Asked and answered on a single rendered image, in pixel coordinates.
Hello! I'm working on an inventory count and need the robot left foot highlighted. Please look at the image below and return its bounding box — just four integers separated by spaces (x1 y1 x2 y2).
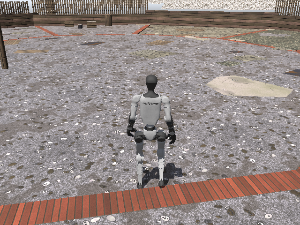
137 182 143 189

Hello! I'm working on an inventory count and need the left robot hand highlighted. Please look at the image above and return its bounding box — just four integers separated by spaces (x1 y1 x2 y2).
127 128 137 137

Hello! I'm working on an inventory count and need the robot right upper arm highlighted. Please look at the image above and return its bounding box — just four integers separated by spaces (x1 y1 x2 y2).
161 96 171 122

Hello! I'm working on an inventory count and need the right robot forearm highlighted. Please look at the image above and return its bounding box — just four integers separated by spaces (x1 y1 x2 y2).
166 116 175 135

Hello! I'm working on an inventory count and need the robot left shin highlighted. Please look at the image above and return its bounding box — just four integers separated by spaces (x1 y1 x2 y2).
136 155 143 185

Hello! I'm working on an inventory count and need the left robot forearm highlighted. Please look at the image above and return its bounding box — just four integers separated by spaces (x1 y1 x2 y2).
127 114 135 130

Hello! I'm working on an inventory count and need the robot left upper arm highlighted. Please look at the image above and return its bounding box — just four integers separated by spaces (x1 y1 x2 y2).
130 95 141 120

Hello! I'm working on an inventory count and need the right robot hand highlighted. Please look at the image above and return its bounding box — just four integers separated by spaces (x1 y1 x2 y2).
166 134 176 144

